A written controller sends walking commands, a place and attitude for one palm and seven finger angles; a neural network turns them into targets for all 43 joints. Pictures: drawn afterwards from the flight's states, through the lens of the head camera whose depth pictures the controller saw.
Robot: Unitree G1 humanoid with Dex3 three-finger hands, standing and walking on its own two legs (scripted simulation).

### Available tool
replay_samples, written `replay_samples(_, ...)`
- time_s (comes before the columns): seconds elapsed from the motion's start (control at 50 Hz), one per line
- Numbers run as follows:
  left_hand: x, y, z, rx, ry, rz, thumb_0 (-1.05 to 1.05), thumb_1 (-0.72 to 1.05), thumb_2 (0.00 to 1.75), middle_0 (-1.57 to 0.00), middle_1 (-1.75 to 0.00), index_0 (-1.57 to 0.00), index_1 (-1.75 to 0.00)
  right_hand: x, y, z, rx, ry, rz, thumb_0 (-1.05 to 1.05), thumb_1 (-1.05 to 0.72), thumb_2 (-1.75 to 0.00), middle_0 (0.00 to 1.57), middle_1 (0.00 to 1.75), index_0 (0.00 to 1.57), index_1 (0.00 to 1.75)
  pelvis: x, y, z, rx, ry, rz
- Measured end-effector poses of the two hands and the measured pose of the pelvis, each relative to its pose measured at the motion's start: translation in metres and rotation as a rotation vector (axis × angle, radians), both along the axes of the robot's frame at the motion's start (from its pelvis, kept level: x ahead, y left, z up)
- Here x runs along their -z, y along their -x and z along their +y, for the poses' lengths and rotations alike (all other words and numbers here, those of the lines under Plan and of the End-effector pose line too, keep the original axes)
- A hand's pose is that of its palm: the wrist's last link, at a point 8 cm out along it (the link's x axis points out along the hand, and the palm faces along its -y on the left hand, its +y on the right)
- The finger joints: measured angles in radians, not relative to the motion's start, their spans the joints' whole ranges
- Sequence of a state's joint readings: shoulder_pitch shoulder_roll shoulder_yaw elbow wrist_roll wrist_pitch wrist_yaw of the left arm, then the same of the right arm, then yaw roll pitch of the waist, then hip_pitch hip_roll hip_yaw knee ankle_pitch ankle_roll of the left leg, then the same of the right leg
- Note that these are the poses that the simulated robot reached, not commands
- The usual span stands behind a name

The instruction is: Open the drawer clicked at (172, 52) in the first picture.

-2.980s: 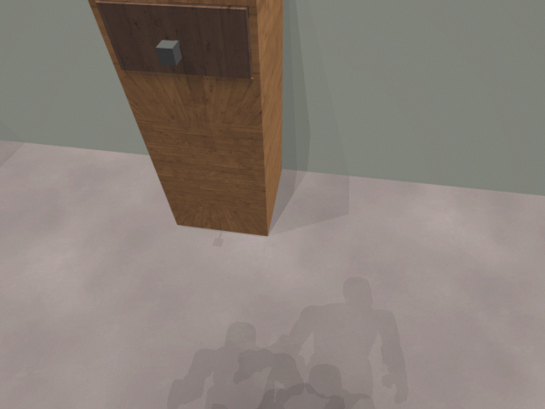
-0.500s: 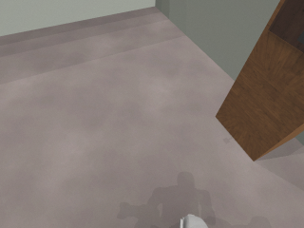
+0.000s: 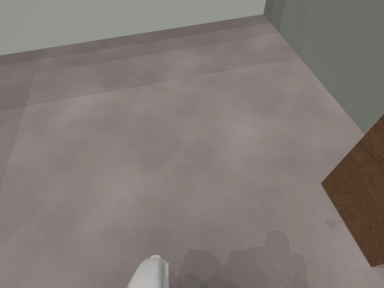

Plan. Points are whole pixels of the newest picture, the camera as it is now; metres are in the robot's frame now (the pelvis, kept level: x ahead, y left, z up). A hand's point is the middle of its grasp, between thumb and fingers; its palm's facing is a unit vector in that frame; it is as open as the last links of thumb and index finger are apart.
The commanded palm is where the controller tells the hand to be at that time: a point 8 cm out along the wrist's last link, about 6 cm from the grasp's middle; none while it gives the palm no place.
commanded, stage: walk to a spot facing it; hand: left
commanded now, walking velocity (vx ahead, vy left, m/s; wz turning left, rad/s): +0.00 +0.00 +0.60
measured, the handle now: out of the picture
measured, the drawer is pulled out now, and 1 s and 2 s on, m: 0.01 0.01 0.01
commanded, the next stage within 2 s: turn to face it in 0.12 s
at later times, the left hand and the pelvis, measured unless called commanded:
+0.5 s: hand (97, 278) +0.16 +0.25 -0.18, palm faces +0.17 -0.97 -0.20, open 7.4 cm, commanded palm none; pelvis +0.12 +0.06 +0.00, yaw +6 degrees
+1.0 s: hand (124, 246) +0.23 +0.20 -0.17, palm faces -0.16 -0.96 -0.24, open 7.4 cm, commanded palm none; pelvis +0.14 +0.01 -0.01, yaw -12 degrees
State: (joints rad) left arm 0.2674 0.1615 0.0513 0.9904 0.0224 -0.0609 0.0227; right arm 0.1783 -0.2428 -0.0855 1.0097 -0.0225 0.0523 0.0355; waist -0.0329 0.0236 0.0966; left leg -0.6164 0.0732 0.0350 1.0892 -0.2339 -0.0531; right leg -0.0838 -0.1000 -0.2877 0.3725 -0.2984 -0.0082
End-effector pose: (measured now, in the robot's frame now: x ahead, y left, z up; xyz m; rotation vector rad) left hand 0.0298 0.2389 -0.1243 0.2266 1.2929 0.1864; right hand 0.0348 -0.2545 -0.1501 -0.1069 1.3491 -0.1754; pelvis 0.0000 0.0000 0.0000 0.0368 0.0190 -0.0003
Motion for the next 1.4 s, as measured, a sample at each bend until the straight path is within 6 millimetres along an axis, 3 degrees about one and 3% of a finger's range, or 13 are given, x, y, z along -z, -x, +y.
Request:
replay_samples(0.12, 0.017, 0.034, 0.003, -0.130, 0.043, 0.150, 0.00, 0.92, 0.90, -0.20, -0.30, -0.20, -0.30, 0.000, -0.114, 0.024, -0.173, 0.013, -0.085, 0.01, -0.92, -0.90, 0.20, 0.30, 0.19, 0.30, 0.009, -0.036, 0.012, -0.075, 0.016, 0.007)
replay_samples(0.2, 0.036, 0.039, 0.015, -0.200, 0.083, 0.221, 0.00, 0.91, 0.90, -0.20, -0.30, -0.20, -0.30, 0.003, -0.184, 0.054, -0.270, 0.035, -0.178, 0.01, -0.92, -0.90, 0.20, 0.30, 0.19, 0.30, 0.025, -0.066, 0.032, -0.113, 0.033, 0.009)
replay_samples(0.26, 0.046, 0.019, 0.034, -0.237, 0.084, 0.214, 0.01, 0.91, 0.90, -0.20, -0.30, -0.20, -0.30, 0.000, -0.214, 0.071, -0.311, 0.056, -0.223, 0.01, -0.92, -0.90, 0.20, 0.30, 0.20, 0.30, 0.029, -0.079, 0.043, -0.151, 0.043, 0.006)
replay_samples(0.32, 0.043, -0.021, 0.052, -0.243, 0.059, 0.124, 0.01, 0.91, 0.90, -0.20, -0.30, -0.20, -0.30, -0.010, -0.222, 0.082, -0.330, 0.079, -0.216, 0.01, -0.91, -0.90, 0.20, 0.30, 0.20, 0.30, 0.021, -0.089, 0.050, -0.157, 0.055, -0.001)
replay_samples(0.4, 0.033, -0.074, 0.064, -0.209, 0.053, 0.010, 0.01, 0.91, 0.90, -0.20, -0.30, -0.20, -0.30, -0.020, -0.220, 0.095, -0.307, 0.077, -0.203, 0.01, -0.91, -0.90, 0.20, 0.30, 0.20, 0.30, 0.010, -0.103, 0.055, -0.142, 0.063, -0.011)
replay_samples(0.48, 0.028, -0.110, 0.063, -0.168, 0.068, -0.037, 0.00, 0.91, 0.90, -0.20, -0.30, -0.19, -0.30, -0.023, -0.211, 0.099, -0.235, 0.061, -0.200, 0.00, -0.93, -0.90, 0.20, 0.30, 0.20, 0.30, 0.005, -0.116, 0.056, -0.108, 0.066, -0.022)
replay_samples(0.6, 0.026, -0.146, 0.048, -0.084, 0.090, -0.031, 0.00, 0.91, 0.90, -0.20, -0.30, -0.19, -0.30, -0.017, -0.189, 0.078, -0.142, 0.065, -0.165, -0.01, -0.94, -0.90, 0.21, 0.30, 0.20, 0.30, 0.006, -0.127, 0.049, -0.038, 0.062, -0.027)
replay_samples(0.74, 0.026, -0.188, 0.020, 0.052, 0.061, -0.052, 0.00, 0.90, 0.90, -0.20, -0.30, -0.20, -0.30, 0.010, -0.137, 0.036, 0.006, 0.049, -0.057, 0.00, -0.92, -0.90, 0.21, 0.30, 0.20, 0.30, 0.020, -0.135, 0.025, 0.060, 0.039, -0.016)
replay_samples(0.84, 0.019, -0.199, 0.007, 0.109, 0.023, -0.061, 0.00, 0.90, 0.90, -0.20, -0.30, -0.20, -0.30, 0.014, -0.108, 0.011, 0.093, 0.063, 0.018, 0.01, -0.92, -0.90, 0.20, 0.30, 0.20, 0.30, 0.018, -0.134, 0.014, 0.116, 0.036, -0.017)
replay_samples(0.94, 0.012, -0.200, 0.003, 0.151, 0.018, -0.023, 0.00, 0.90, 0.90, -0.20, -0.30, -0.20, -0.30, 0.000, -0.105, 0.003, 0.148, 0.073, -0.006, 0.01, -0.92, -0.90, 0.20, 0.30, 0.20, 0.30, 0.008, -0.135, 0.011, 0.173, 0.022, -0.004)
replay_samples(1.08, 0.016, -0.215, 0.012, 0.212, 0.045, -0.008, 0.00, 0.90, 0.90, -0.20, -0.30, -0.20, -0.30, -0.010, -0.119, 0.015, 0.189, 0.094, -0.073, 0.01, -0.91, -0.90, 0.20, 0.30, 0.20, 0.30, 0.007, -0.141, 0.026, 0.247, 0.024, 0.011)
replay_samples(1.2, 0.036, -0.242, 0.037, 0.259, 0.069, -0.008, 0.01, 0.90, 0.90, -0.20, -0.30, -0.20, -0.30, -0.015, -0.136, 0.042, 0.227, 0.140, -0.166, 0.01, -0.91, -0.90, 0.20, 0.30, 0.20, 0.30, 0.017, -0.150, 0.055, 0.316, 0.045, 0.019)
replay_samples(1.4, 0.023, -0.306, 0.044, 0.411, 0.084, -0.053, 0.01, 0.91, 0.90, -0.20, -0.30, -0.20, -0.30, -0.033, -0.087, 0.086, 0.326, 0.142, -0.109, 0.01, -0.91, -0.90, 0.21, 0.30, 0.20, 0.30, 0.002, -0.152, 0.074, 0.452, 0.086, 0.016)
